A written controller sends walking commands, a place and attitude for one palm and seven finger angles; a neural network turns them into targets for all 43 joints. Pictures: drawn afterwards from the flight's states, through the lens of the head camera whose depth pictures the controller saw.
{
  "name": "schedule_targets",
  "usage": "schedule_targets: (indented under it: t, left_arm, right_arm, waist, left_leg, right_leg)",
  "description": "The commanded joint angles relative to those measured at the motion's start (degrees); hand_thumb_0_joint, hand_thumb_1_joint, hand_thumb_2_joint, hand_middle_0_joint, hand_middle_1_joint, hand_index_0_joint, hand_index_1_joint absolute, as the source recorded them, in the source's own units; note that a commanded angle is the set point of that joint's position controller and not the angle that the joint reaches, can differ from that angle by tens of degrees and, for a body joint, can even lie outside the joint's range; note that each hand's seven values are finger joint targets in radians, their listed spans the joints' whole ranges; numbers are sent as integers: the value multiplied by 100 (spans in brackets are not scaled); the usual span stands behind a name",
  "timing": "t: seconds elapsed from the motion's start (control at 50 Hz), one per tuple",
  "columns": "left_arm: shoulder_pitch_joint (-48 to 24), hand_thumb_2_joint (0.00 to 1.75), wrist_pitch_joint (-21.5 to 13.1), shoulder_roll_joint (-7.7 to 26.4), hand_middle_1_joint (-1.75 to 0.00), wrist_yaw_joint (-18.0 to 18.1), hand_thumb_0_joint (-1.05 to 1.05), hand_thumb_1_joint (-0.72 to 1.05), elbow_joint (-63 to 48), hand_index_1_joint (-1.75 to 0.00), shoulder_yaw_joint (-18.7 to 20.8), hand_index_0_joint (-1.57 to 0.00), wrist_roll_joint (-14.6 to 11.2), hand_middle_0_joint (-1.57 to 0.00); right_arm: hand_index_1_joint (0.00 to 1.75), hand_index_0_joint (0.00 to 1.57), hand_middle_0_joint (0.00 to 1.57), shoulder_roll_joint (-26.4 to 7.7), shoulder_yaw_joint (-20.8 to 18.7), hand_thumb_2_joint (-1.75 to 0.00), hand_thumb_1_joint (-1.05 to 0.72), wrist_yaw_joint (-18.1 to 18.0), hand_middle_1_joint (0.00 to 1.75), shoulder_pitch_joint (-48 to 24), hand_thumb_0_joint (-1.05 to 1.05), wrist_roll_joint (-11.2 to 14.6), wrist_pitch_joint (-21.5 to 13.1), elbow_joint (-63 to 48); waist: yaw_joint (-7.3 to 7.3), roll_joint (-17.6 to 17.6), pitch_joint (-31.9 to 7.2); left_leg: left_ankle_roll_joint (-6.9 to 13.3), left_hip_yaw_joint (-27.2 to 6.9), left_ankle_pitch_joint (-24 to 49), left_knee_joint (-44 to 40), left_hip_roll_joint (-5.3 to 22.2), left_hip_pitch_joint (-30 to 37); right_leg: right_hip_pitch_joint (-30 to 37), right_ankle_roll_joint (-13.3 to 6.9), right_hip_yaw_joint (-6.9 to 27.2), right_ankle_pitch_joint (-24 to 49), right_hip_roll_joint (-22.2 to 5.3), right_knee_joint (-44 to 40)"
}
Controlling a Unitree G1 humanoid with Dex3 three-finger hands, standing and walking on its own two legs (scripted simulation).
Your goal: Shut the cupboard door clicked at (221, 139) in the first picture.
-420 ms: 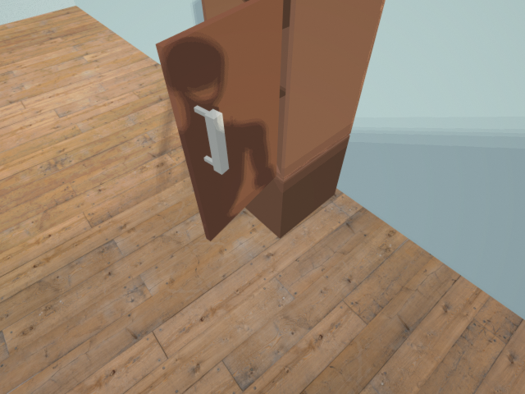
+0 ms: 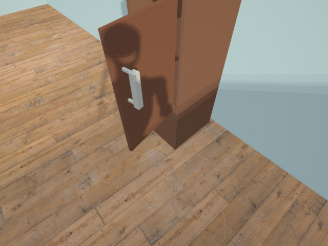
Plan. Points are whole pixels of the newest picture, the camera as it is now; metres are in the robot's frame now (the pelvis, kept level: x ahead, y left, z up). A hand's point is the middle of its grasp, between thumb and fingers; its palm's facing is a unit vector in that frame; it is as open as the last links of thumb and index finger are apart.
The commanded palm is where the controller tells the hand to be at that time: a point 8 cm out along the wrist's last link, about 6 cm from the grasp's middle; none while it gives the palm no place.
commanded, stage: look at it before walking up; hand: left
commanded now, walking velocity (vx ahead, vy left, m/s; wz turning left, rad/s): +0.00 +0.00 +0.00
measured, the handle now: (132, 88) +0.59 +0.15 +0.02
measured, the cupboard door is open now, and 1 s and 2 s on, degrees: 100 100 100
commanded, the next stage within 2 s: walk around to get in front in 0.42 s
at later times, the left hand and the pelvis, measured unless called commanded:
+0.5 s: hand out of the picture +0.07 +0.24 -0.16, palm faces -0.02 -0.94 -0.33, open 7.4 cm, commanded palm none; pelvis +0.00 +0.00 +0.00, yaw +0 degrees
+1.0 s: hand out of the picture +0.07 +0.18 -0.18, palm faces -0.14 -0.95 -0.29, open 7.4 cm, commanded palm none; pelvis -0.02 -0.02 -0.03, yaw -11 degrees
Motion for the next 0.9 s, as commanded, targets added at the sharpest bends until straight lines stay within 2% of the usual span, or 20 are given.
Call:
schedule_targets:
  t: [0.0,0.24,0.36,0.44,0.52,0.54,0.58,0.64,0.66,0.7,0.76,0.78,0.8,0.82,0.84,0.86,0.88]
  left_arm:
    - [-48,90,-88,1139,-30,76,0,90,-289,-30,216,-20,-28,-20]
    - [-99,90,-98,1213,-30,73,0,90,-308,-30,210,-20,-31,-20]
    - [-98,90,-91,1227,-30,74,0,90,-328,-30,211,-20,-24,-20]
    - [-113,90,-101,1250,-30,73,0,90,-314,-30,204,-20,-34,-20]
    - [-142,90,-90,1275,-30,74,0,90,-343,-30,214,-20,-31,-20]
    - [-118,90,-59,1188,-30,76,0,90,-363,-30,219,-20,-32,-20]
    - [101,90,72,745,-30,104,0,90,-351,-30,158,-20,-34,-20]
    - [251,90,192,773,-30,95,0,90,-501,-30,260,-20,-14,-20]
    - [313,90,220,758,-30,91,0,90,-558,-30,293,-20,-6,-20]
    - [304,90,266,755,-30,62,0,90,-750,-30,346,-20,11,-20]
    - [297,90,308,605,-30,12,0,90,-979,-30,394,-20,27,-20]
    - [277,90,338,540,-30,-14,0,90,-1059,-30,402,-20,30,-20]
    - [249,90,375,424,-30,-48,0,90,-1130,-30,408,-20,27,-20]
    - [171,90,411,336,-30,-74,0,90,-1227,-30,434,-20,32,-20]
    - [199,90,430,283,-30,-97,0,90,-1283,-30,455,-20,28,-20]
    - [424,90,405,235,-30,-118,0,90,-1260,-30,469,-20,39,-20]
    - [783,90,378,231,-30,-140,0,90,-1183,-30,512,-20,57,-20]
  right_arm:
    - [30,20,20,-1038,-206,-90,-90,-83,30,-7,0,11,-109,-253]
    - [30,20,20,-1112,-213,-90,-90,-78,30,-69,0,13,-113,-268]
    - [30,20,20,-1133,-207,-90,-90,-76,30,-71,0,23,-106,-272]
    - [30,20,20,-1142,-206,-90,-90,-79,30,-72,0,18,-113,-268]
    - [30,20,20,-1165,-221,-90,-90,-86,30,-74,0,12,-110,-269]
    - [30,20,20,-1090,-218,-90,-90,-103,30,-9,0,5,-97,-270]
    - [30,20,20,-548,-148,-90,-90,-121,30,296,0,0,-1,-233]
    - [30,20,20,-587,-236,-90,-90,-171,30,443,0,-8,85,-383]
    - [30,20,20,-606,-273,-90,-90,-187,30,479,0,-5,100,-449]
    - [30,20,20,-660,-351,-90,-90,-211,30,497,0,-12,119,-620]
    - [30,20,20,-760,-440,-90,-90,-237,30,519,0,-27,115,-792]
    - [30,20,20,-795,-473,-90,-90,-243,30,577,0,-45,111,-831]
    - [30,20,20,-826,-497,-90,-90,-235,30,579,0,-63,86,-857]
    - [30,20,20,-836,-505,-90,-90,-225,30,579,0,-88,63,-895]
    - [30,20,20,-834,-510,-90,-90,-224,30,457,0,-102,48,-978]
    - [30,20,20,-800,-509,-90,-90,-223,30,246,0,-106,31,-1043]
    - [30,20,20,-815,-518,-90,-90,-229,30,74,0,-97,42,-1109]
  waist:
    - [-34,3,-473]
    - [-37,-46,-521]
    - [-28,-36,-408]
    - [-38,-72,-551]
    - [-44,-60,-491]
    - [-61,-54,-532]
    - [-92,-78,-517]
    - [-83,-71,-401]
    - [-76,-98,-496]
    - [-102,-5,-469]
    - [-97,465,-404]
    - [-113,695,-345]
    - [-82,1100,-260]
    - [-90,1228,-197]
    - [-24,1229,-155]
    - [164,973,-284]
    - [336,755,-382]
  left_leg:
    - [195,-522,1280,-96,601,352]
    - [192,-516,1355,-107,617,426]
    - [198,-509,1248,-126,612,375]
    - [188,-502,1408,-106,625,456]
    - [182,-462,1423,-73,648,469]
    - [169,-392,1500,36,674,508]
    - [79,-169,1401,267,693,427]
    - [61,30,1169,594,735,240]
    - [90,73,1155,707,771,259]
    - [138,66,1155,806,887,239]
    - [372,-184,1105,658,1283,269]
    - [564,-410,1012,441,1568,143]
    - [824,-644,1112,156,1940,-23]
    - [1040,-770,1187,-16,2201,-210]
    - [1075,-713,1191,24,2290,-461]
    - [948,-455,1320,330,2169,-542]
    - [708,-92,1215,837,1891,-786]
  right_leg:
    - [-185,-97,578,1557,-847,-242]
    - [-163,-97,613,1676,-849,-250]
    - [-196,-90,595,1530,-836,-301]
    - [-129,-91,601,1769,-855,-237]
    - [-190,-104,646,1850,-838,-220]
    - [-237,-105,683,2012,-828,-138]
    - [-365,-46,730,2167,-820,73]
    - [-611,-114,923,2278,-759,456]
    - [-661,-125,935,2275,-712,585]
    - [-940,-136,1010,2231,-616,901]
    - [-1501,-54,868,1516,-305,1605]
    - [-1665,-8,720,815,-161,2108]
    - [-1830,57,469,-653,-32,2764]
    - [-1884,90,320,-1688,-45,3262]
    - [-1766,63,404,-1872,-203,3345]
    - [-1464,41,386,-1652,-276,2939]
    - [-970,49,242,-1007,-248,2245]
